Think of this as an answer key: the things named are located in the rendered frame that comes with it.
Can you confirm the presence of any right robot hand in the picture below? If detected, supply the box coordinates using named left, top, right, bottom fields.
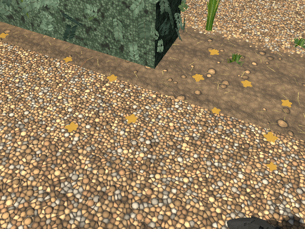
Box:
left=227, top=216, right=280, bottom=229

